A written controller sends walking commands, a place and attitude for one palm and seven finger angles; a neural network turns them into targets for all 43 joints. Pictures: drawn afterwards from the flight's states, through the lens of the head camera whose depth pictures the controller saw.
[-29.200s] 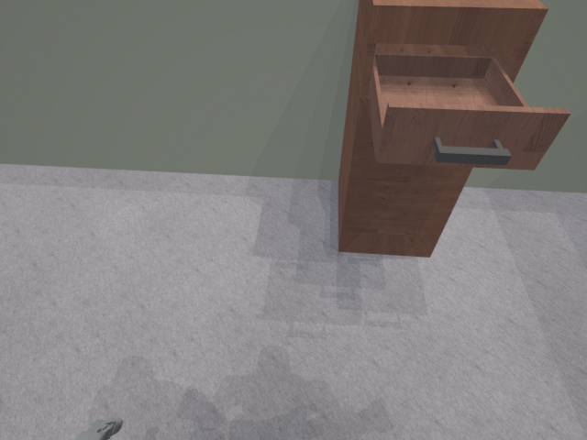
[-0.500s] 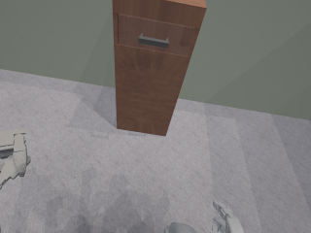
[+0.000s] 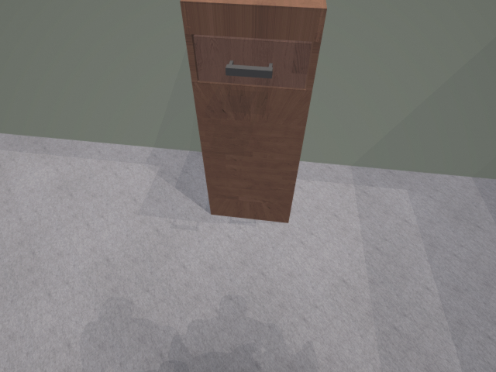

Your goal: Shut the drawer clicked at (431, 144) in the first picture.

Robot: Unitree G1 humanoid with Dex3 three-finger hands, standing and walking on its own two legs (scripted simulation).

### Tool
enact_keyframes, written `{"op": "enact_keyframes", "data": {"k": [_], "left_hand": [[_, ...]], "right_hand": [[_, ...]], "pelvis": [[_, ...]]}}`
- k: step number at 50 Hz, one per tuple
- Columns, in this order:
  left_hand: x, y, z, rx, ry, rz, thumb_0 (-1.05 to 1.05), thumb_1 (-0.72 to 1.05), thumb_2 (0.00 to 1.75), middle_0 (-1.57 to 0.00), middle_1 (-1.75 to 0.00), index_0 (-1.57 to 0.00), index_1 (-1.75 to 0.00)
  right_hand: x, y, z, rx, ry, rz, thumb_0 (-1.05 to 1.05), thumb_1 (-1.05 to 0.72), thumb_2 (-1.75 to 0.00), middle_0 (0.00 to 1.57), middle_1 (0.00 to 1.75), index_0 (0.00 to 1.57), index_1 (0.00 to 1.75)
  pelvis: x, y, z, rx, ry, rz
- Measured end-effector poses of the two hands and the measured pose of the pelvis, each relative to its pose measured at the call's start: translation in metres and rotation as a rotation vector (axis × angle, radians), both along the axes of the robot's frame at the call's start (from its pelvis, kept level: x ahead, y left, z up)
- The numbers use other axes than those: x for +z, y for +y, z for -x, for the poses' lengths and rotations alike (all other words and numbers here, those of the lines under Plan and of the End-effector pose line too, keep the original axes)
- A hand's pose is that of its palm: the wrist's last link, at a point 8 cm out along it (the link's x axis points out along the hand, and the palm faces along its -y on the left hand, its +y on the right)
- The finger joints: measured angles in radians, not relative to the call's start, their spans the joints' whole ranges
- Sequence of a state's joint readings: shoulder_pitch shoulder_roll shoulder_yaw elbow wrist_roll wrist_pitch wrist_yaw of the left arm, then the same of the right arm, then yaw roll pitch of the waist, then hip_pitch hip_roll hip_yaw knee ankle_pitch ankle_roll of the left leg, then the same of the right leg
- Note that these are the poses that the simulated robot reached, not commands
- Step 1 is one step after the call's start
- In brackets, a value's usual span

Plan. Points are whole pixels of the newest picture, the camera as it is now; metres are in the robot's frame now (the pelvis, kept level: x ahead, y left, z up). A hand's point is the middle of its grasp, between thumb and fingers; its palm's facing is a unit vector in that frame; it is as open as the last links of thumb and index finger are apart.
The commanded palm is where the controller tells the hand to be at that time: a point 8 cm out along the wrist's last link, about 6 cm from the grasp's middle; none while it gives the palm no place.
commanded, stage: let the arm hang, fingers relaxed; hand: left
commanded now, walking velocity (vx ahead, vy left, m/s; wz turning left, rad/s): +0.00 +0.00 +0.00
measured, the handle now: (250, 68) +0.91 +0.01 +0.05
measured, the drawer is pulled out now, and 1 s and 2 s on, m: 0.00 0.00 0.00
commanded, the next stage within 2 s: look to check the result in 0.84 s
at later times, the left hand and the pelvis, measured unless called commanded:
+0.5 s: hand out of the picture -0.02 +0.15 -0.15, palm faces +0.02 -0.98 -0.18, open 6.8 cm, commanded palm none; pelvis -0.01 +0.00 +0.03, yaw +0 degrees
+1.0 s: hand out of the picture -0.02 +0.16 -0.15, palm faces +0.03 -0.98 -0.18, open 7.3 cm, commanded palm none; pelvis +0.00 +0.00 +0.03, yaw -1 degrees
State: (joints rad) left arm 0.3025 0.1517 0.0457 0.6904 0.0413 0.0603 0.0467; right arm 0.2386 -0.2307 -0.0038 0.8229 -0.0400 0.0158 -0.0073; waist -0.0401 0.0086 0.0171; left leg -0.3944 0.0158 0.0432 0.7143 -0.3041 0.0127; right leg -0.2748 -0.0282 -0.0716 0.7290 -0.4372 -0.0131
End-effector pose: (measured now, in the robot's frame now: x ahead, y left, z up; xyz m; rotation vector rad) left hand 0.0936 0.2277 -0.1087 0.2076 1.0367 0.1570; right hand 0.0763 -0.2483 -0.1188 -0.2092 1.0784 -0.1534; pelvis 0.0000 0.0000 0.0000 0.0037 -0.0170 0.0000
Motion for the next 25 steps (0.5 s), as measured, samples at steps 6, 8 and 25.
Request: {"op": "enact_keyframes", "data": {"k": [6,8,25], "left_hand": [[-0.008,0.011,0.073,0.05,0.224,-0.007,0.01,0.91,0.89,-0.96,-1.23,-0.95,-1.13],[-0.007,0.011,0.092,0.064,0.297,-0.008,0.01,0.91,0.9,-0.88,-1.13,-0.88,-1.05],[-0.009,-0.025,0.116,0.075,0.379,0.076,0.0,0.91,0.9,-0.28,-0.41,-0.29,-0.4]], "right_hand": [[-0.003,0.0,0.052,-0.037,0.214,-0.022,0.01,-0.9,-0.9,0.2,0.3,0.2,0.3],[-0.004,0.004,0.065,-0.051,0.256,-0.035,0.01,-0.91,-0.9,0.2,0.3,0.2,0.3],[-0.01,0.038,0.101,-0.098,0.343,-0.113,0.01,-0.91,-0.9,0.2,0.3,0.2,0.3]], "pelvis": [[0.012,-0.011,0.002,0.011,0.01,0.013],[0.015,-0.011,0.003,0.007,0.008,0.012],[0.025,-0.005,0.008,-0.006,-0.024,0.007]]}}
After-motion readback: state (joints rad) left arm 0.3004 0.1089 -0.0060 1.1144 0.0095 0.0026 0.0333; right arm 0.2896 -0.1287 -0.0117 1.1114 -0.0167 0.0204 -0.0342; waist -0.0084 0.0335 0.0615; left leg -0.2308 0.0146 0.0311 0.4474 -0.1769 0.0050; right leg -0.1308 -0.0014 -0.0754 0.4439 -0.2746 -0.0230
